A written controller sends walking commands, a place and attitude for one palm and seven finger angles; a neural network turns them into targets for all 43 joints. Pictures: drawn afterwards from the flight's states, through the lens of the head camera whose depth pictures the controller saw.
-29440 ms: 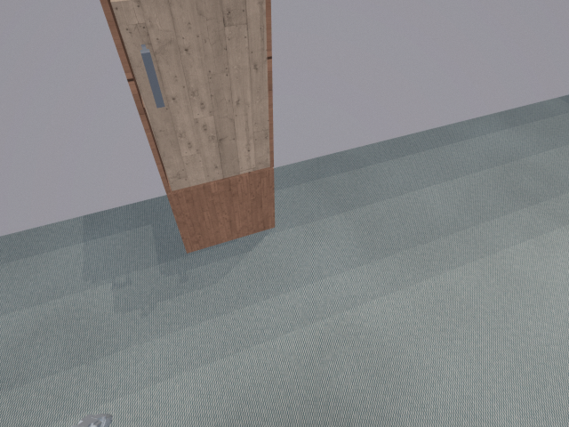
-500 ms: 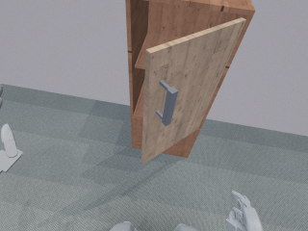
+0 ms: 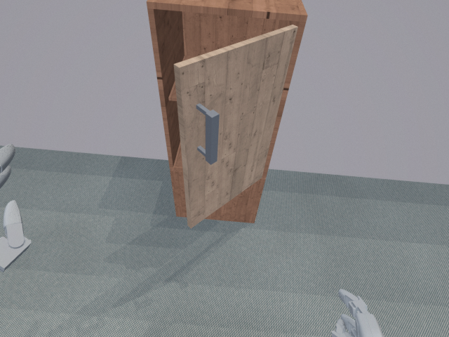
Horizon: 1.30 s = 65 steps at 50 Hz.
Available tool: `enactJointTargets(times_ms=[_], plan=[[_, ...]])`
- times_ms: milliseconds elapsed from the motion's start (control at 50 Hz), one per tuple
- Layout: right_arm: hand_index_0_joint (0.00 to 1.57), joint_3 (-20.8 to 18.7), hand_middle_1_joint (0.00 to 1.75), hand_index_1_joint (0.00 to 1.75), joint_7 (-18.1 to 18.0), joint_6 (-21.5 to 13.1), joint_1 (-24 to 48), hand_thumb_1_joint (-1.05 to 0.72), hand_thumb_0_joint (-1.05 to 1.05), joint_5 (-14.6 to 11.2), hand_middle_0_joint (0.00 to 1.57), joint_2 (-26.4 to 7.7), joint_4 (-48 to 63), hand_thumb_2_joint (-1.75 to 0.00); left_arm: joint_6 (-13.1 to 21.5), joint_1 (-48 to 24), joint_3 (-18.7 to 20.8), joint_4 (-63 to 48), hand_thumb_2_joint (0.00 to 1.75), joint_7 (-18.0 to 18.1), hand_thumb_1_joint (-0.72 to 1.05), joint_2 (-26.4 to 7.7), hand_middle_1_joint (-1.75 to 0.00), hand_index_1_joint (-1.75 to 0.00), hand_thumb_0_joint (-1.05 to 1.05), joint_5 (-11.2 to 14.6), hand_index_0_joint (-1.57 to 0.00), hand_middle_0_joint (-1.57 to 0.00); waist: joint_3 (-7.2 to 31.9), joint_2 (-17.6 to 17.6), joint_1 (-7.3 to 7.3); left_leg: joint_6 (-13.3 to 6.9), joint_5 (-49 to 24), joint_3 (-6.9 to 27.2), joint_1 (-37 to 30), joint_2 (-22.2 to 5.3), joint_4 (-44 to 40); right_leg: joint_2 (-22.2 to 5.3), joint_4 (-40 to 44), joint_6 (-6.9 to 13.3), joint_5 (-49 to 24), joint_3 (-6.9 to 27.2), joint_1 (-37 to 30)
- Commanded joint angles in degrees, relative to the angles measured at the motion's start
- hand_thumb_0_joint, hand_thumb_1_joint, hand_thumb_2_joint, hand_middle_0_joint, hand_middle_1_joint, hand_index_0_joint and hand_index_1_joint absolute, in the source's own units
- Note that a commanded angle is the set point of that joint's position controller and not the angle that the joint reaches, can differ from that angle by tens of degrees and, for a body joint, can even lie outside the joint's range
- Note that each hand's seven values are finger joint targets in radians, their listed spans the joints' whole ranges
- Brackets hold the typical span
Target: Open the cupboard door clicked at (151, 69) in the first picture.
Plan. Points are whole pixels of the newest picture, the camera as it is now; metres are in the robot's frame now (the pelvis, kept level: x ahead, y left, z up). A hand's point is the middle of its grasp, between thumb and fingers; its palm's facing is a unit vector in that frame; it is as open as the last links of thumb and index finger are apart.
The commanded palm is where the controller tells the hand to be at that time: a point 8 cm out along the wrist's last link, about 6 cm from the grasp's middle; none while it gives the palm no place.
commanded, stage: stop stepping back and stand still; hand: left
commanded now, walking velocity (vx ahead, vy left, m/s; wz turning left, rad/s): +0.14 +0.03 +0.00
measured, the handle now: (206, 134) +0.54 +0.07 +0.06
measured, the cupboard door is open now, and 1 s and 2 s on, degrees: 46 46 46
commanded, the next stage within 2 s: let the arm hang, fingers relaxed in 0.52 s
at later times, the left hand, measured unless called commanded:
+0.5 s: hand out of the picture +0.13 +0.28 +0.17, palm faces +0.53 -0.77 -0.36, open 7.4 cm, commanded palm +0.06 +0.31 +0.19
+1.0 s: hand out of the picture -0.06 +0.18 -0.17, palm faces +0.13 -0.97 -0.19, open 6.9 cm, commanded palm none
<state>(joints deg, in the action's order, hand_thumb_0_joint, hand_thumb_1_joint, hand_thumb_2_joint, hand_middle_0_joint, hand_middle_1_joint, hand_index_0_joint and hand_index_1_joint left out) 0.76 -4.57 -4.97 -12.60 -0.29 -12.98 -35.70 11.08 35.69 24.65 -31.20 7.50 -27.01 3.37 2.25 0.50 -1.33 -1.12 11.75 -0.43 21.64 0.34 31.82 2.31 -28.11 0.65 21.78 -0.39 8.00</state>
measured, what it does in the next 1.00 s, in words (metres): steps on the spot: left foot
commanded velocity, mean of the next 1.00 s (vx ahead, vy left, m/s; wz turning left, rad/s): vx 0.07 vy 0.00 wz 0.00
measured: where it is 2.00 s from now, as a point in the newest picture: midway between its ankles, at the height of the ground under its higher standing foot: outside the picture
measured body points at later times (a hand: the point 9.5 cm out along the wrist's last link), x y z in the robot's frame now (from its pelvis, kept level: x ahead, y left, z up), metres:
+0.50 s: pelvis -0.06 +0.00 +0.00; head -0.09 +0.01 +0.45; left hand +0.09 +0.32 +0.19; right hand +0.09 -0.23 -0.09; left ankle -0.02 +0.11 -0.73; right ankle -0.08 -0.11 -0.73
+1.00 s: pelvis -0.06 +0.00 +0.01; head -0.04 +0.01 +0.46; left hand -0.07 +0.23 -0.15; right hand -0.03 -0.24 -0.14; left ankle -0.03 +0.11 -0.73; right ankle -0.07 -0.10 -0.73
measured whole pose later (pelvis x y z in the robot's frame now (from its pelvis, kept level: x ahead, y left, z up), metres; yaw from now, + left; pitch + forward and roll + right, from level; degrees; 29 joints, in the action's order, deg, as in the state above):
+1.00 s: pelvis -0.06 +0.00 +0.01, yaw +6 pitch -1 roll -1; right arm 0.9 -0.9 1.6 -16.3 1.8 -10.4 -59.4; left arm -1.7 16.5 1.8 57.4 1.2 -11.1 -0.5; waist -3.3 1.4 -0.5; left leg -0.7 11.1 0.6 16.6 0.2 28.7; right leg 0.8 -27.1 2.1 16.8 -5.7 9.2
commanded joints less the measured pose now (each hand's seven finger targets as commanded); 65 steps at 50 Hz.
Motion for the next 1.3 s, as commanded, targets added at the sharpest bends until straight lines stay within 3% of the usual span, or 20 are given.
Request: enactJointTargets(times_ms=[0, 40, 100, 140, 200, 240, 280, 380, 420, 480, 520, 580, 600, 620, 700, 760, 820, 940, 1040, 1280], plan=[[0.2, -2.5, 0.3, 0.3, -1.3, -4.5, 5.4, -0.9, 0.0, 0.0, 0.2, -7.2, 8.8, -0.9, 2.7, -3.7, 6.7, -7.0, 0.9, 2.3, 0.9, -8.2, -0.3, -0.3, 0.0, -0.1, -0.2, -0.2, 5.0, -6.4, 0.85, -1.7, -23.6, 6.6, -15.7, -6.0, -6.7, -4.2, 3.9, -1.5, -20.3, 1.3, 6.0], [0.2, -2.3, 0.3, 0.3, -1.0, -5.3, 6.2, -0.9, 0.0, 0.5, 0.2, -7.4, 8.6, -0.9, 3.5, -5.5, 5.7, -10.3, 0.9, 2.0, 0.9, -8.1, -0.3, -0.3, 0.0, -0.3, -0.2, -0.2, 4.8, -11.8, 1.19, -1.6, -10.7, 10.9, -11.7, -7.6, -12.5, -2.2, 2.8, -1.4, -6.3, -0.5, 3.9], [0.2, -2.2, 0.3, 0.3, -1.0, -6.2, 6.7, -0.9, 0.0, 0.8, 0.2, -7.0, 8.7, -0.9, 3.6, -4.8, 5.8, -10.2, 0.9, 2.5, 0.9, -7.2, -0.3, -0.3, 0.0, -1.0, -0.2, -0.2, -0.2, -11.5, 1.27, -1.1, 21.8, 13.3, 0.7, -7.6, -23.3, -0.5, 2.7, -0.5, 1.5, -1.4, -0.9], [0.2, -2.7, 0.3, 0.3, -1.0, -6.3, 6.4, -0.9, 0.0, 1.0, 0.2, -7.1, 8.7, -0.9, 3.6, -4.2, 6.9, -10.1, 0.9, 2.6, 0.9, -8.0, -0.3, -0.3, 0.0, -1.3, -0.2, -0.2, 0.1, -12.1, 1.41, 0.0, 24.7, 11.4, 3.3, -6.4, -23.8, 0.3, 3.2, 0.0, 2.7, -2.6, -3.1], [0.2, -2.9, 0.3, 0.3, -0.7, -5.8, 5.8, -0.9, 0.0, 1.3, 0.2, -6.0, 8.4, -0.9, 3.3, -2.8, 6.6, -8.2, 0.9, 2.4, 0.9, -7.4, -0.3, -0.3, 0.0, -1.0, -0.2, -0.2, 1.5, -5.6, 1.11, 1.1, 17.3, 5.5, -1.8, -2.6, -13.3, -2.7, 9.5, 2.3, 8.2, 0.3, 2.2], [0.2, -3.8, 0.3, 0.3, -0.9, -4.9, 4.7, -0.9, 0.0, 1.4, 0.2, -6.1, 7.2, -0.9, 3.0, -3.1, 6.7, -6.4, 0.9, 2.4, 0.9, -7.8, -0.3, -0.3, 0.0, -0.6, -0.2, -0.2, 0.5, 6.6, 0.81, 1.8, 8.8, 1.2, -6.5, 0.9, 9.0, -12.6, 18.3, 7.7, 20.3, 14.8, 14.9], [0.2, -3.7, 0.3, 0.3, -0.6, -4.5, 4.1, -0.9, 0.0, 1.2, 0.2, -6.3, 5.8, -0.9, 2.9, -9.5, 4.5, -5.8, 0.9, 2.6, 0.9, -6.0, -0.3, -0.3, 0.0, -0.9, -0.2, -0.2, -3.5, 8.4, 0.41, 1.4, 7.3, 1.5, 3.4, -0.8, 23.4, -19.7, 19.0, 11.5, 17.5, 21.2, 14.8], [0.2, -2.6, 0.3, 0.3, -1.7, -6.2, 4.7, -0.9, 0.0, 0.8, 0.2, -5.9, 5.4, -0.9, 3.4, -17.3, 2.0, -2.3, 0.9, 2.9, 0.9, -5.1, -0.3, -0.3, 0.0, -2.4, -0.2, -0.2, -6.3, -1.4, 0.05, -1.2, 9.7, -0.3, -9.9, -2.2, -3.8, -11.1, 7.9, 4.8, 10.7, 7.6, 16.8], [0.2, -2.8, 0.3, 0.3, -1.4, -6.9, 5.1, -0.9, 0.0, 0.7, 0.2, -7.3, 7.3, -0.9, 4.4, -16.0, 3.4, -6.8, 0.9, 2.9, 0.9, -5.6, -0.3, -0.3, 0.0, -2.1, -0.2, -0.2, -4.4, -10.3, 1.0, -4.3, 6.6, 11.2, -11.0, -8.6, -10.4, -3.8, -2.2, 1.1, -1.3, 3.1, 14.9], [0.2, -1.9, 0.3, 0.3, -0.9, -7.5, 5.3, -0.9, 0.0, 1.4, 0.2, -5.1, 6.5, -0.9, 5.1, -14.1, 5.6, -9.0, 0.9, 2.4, 0.9, -7.2, -0.3, -0.3, 0.0, -2.3, -0.2, -0.2, -3.3, -13.6, 0.5, -7.2, 17.3, 23.1, -3.8, -15.6, -22.2, -2.0, -15.4, -1.2, 3.8, -0.5, 11.1], [0.2, -2.1, 0.3, 0.3, -0.2, -8.3, 5.2, -0.9, 0.0, 1.3, 0.2, -5.1, 6.3, -0.9, 5.3, -11.2, 5.3, -9.3, 0.9, 2.6, 0.9, -6.2, -0.3, -0.3, 0.0, -2.4, -0.2, -0.2, -2.0, -10.9, 1.22, -7.0, 9.4, 16.6, -4.0, -13.9, -18.3, -2.8, -9.8, -1.0, 2.3, -0.3, 7.5], [0.2, -2.0, 0.3, 0.3, 0.3, -8.0, 5.0, -0.9, 0.0, 1.0, 0.2, -5.4, 6.8, -0.9, 4.8, -5.1, 6.1, -6.5, 0.9, 2.3, 0.9, -6.0, -0.3, -0.3, 0.0, -2.1, -0.2, -0.2, 0.5, -6.2, 1.4, -2.1, 1.9, 5.6, -1.5, -7.0, -9.8, -3.8, 5.3, 0.0, -9.0, 1.5, -1.1], [0.2, -5.2, 0.3, 0.3, 4.6, -6.3, 5.1, -0.9, 0.0, 0.4, 0.2, -11.9, -7.4, -0.9, -6.2, -8.2, -17.1, 38.9, 0.9, -6.0, 0.9, 6.4, -0.3, -0.3, 0.0, -6.9, -0.2, -0.2, 1.1, -0.2, -0.14, -0.3, -8.2, 2.2, 0.4, -4.1, 5.3, -12.2, -0.2, 2.6, -29.4, 4.6, 4.3], [0.2, -4.9, 0.3, 0.3, 4.7, -2.8, 0.6, -0.9, 0.0, -0.1, 0.2, -6.3, -7.4, -0.9, -10.0, -9.8, -18.0, 40.7, 0.9, -6.9, 0.9, 7.6, -0.3, -0.3, 0.0, -5.7, -0.2, -0.2, 4.5, 3.2, -0.63, 1.2, -4.0, 1.5, -4.9, -4.5, 6.1, -14.7, 0.5, 4.5, -28.7, 9.1, 8.5], [0.2, -3.6, 0.3, 0.3, 4.4, 2.6, -0.1, -0.9, 0.0, 1.7, 0.2, -6.5, -7.0, -0.9, -10.8, -18.0, -19.0, 50.4, 0.9, -7.0, 0.9, 6.6, -0.3, -0.3, 0.0, -5.6, -0.2, -0.2, -1.0, 17.4, 0.17, -0.1, 3.4, 1.1, -0.3, -1.6, 9.0, -14.1, 3.5, 6.6, -21.4, 5.8, 7.7], [0.2, -3.2, 0.3, 0.3, 4.5, 4.6, 1.1, -0.9, 0.0, 2.3, 0.2, -5.2, -9.3, -0.9, -11.6, -21.7, -20.4, 60.9, 0.9, -6.4, 0.9, 6.5, -0.3, -0.3, 0.0, -5.2, -0.2, -0.2, -4.0, 8.8, 0.09, -0.3, -5.7, 1.6, -4.6, -2.5, 2.8, -13.1, 2.1, 5.4, -22.5, 4.2, 8.4], [0.2, -1.5, 0.3, 0.3, 4.0, 4.6, 1.7, -0.9, 0.0, 2.5, 0.2, -6.0, -13.8, -0.9, -12.0, -21.2, -21.7, 72.1, 0.9, -6.1, 0.9, 8.0, -0.3, -0.3, 0.0, -4.3, -0.2, -0.2, -5.6, -9.6, 1.68, -2.9, -11.7, 10.5, -3.4, -7.4, -8.8, -6.6, 0.4, 0.8, -7.1, 0.9, 5.1], [0.2, -1.4, 0.3, 0.3, 2.8, 5.0, -1.7, -0.9, 0.0, 1.8, 0.2, -3.2, -20.2, -0.9, -10.9, -17.5, -21.7, 86.3, 0.9, -6.3, 0.9, 10.0, -0.3, -0.3, 0.0, -3.9, -0.2, -0.2, -1.0, -10.2, 1.61, -1.4, -3.5, 7.3, -7.4, -5.6, -10.3, -7.9, 7.5, 2.7, -9.7, 2.1, -0.3], [0.2, -1.7, 0.3, 0.3, 2.6, 5.2, -4.8, -0.9, 0.0, 1.3, 0.2, -3.2, -24.0, -0.9, -10.6, -16.3, -22.8, 92.1, 0.9, -6.2, 0.9, 10.5, -0.3, -0.3, 0.0, -3.8, -0.2, -0.2, -3.2, -3.0, 0.95, -1.3, -4.0, 6.6, -9.9, -5.7, -10.6, -8.2, 9.8, 2.8, -9.3, 1.6, 2.1], [0.2, -1.4, 0.3, 0.3, 2.5, 5.7, -6.4, -0.9, 0.0, 1.4, 0.2, -0.5, -28.2, -0.9, -10.8, -13.5, -23.4, 97.0, 0.9, -5.5, 0.9, 12.7, -0.3, -0.3, 0.0, -3.8, -0.2, -0.2, -8.5, 0.3, 0.75, -1.1, -0.9, 5.6, -9.5, -4.9, -11.9, -8.4, 10.7, 2.5, -4.0, 1.6, 5.9]])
